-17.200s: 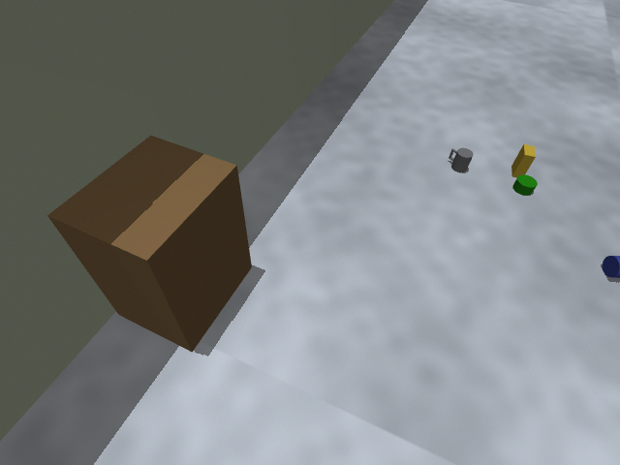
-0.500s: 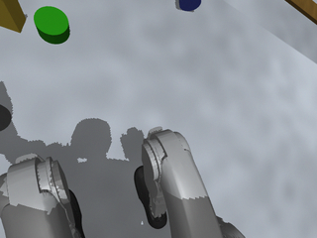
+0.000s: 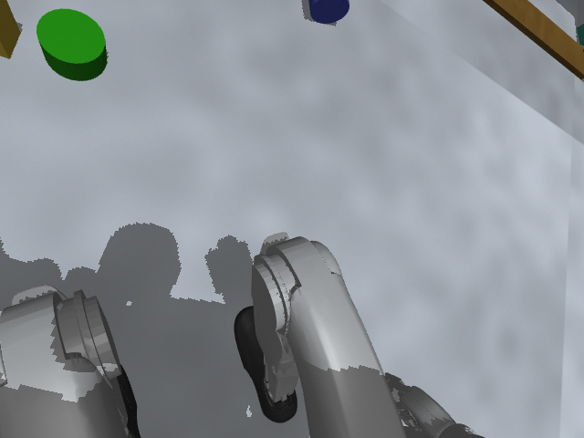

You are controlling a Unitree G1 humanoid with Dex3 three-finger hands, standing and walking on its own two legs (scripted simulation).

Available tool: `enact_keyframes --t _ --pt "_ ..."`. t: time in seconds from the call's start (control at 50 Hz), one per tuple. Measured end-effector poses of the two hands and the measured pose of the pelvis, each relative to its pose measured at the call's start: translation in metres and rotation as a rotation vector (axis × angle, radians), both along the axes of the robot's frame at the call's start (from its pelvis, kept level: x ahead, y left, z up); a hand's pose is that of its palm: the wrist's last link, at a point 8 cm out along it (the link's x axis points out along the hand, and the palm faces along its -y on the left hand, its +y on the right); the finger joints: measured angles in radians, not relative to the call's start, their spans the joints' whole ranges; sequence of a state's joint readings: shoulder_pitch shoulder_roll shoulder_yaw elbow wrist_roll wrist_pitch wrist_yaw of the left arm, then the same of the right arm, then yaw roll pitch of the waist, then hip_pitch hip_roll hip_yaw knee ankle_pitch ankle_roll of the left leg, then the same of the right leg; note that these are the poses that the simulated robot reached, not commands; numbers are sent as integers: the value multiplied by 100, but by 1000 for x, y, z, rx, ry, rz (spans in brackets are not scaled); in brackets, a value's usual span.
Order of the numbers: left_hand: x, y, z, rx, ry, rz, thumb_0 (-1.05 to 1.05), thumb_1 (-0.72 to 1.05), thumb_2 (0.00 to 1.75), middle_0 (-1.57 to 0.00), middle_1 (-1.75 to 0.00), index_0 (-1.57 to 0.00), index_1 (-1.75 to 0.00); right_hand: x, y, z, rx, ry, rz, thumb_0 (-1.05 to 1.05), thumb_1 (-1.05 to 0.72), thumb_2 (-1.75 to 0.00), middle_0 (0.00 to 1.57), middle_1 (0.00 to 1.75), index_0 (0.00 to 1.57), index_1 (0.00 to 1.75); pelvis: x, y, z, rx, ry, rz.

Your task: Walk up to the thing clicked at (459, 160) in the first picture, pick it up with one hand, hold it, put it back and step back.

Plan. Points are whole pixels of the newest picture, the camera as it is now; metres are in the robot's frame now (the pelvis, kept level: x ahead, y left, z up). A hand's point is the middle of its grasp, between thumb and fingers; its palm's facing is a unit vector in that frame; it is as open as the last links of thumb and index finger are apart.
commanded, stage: close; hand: left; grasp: from above
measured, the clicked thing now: out of the picture +0.41 +0.33 -0.25
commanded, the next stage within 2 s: settle in 1.64 s
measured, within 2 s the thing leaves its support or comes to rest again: neither
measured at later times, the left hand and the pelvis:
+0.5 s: hand out of the picture +0.41 +0.32 -0.22, palm faces -0.43 -0.15 -0.89, open 13.1 cm; pelvis +0.00 +0.00 +0.00, yaw -1 degrees
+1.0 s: hand out of the picture +0.41 +0.32 -0.22, palm faces -0.43 -0.14 -0.89, open 11.9 cm; pelvis -0.01 +0.00 +0.00, yaw -1 degrees
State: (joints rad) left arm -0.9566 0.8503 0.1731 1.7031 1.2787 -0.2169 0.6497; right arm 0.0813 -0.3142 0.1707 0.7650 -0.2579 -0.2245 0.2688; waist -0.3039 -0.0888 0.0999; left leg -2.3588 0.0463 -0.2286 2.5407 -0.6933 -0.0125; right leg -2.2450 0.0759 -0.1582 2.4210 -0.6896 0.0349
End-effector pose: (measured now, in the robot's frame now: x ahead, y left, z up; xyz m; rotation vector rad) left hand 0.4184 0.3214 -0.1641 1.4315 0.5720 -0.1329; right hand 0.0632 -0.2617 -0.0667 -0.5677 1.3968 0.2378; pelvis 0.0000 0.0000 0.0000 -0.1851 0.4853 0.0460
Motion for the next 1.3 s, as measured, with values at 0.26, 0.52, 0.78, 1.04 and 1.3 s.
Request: enact_keyframes --t 0.26,0.52,0.78,1.04,1.3 --pt "-1 1 -3 1 11 -5 -1 -46 94 -12 -101 -13 -100 -13 7 1 27 42 2 0 -90 -90 20 30 20 30 1 1 2 -8 -2 -6" --pt "-2 1 -1 4 6 -18 0 -38 90 -21 -100 -23 -98 -14 4 6 23 24 26 0 -90 -90 20 30 20 30 -3 1 1 -11 -21 -10" --pt "-4 1 1 7 6 -22 0 -29 85 -28 -96 -30 -94 -11 5 10 15 1 42 0 -90 -90 20 30 20 30 -5 2 2 -17 -25 -12" --pt "-6 1 2 8 11 -25 -1 -22 79 -36 -92 -38 -89 -12 10 9 35 -7 58 0 -90 -90 20 30 20 30 -6 2 1 -17 -35 -10" --pt "-5 2 5 14 13 -21 -1 -17 76 -47 -87 -44 -84 -16 6 11 38 -1 46 0 -90 -90 20 30 20 30 -6 1 3 -11 -27 -10"
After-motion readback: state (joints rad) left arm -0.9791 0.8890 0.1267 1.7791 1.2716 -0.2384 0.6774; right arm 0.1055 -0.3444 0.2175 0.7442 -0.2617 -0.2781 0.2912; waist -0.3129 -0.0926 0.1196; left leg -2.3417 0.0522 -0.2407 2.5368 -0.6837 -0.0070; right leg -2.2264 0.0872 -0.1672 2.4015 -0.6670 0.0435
